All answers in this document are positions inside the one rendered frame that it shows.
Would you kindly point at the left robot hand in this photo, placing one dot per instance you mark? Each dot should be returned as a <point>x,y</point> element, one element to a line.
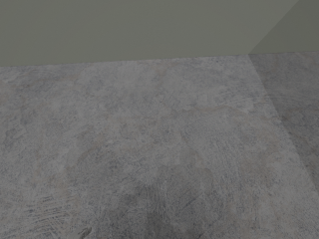
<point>80,233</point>

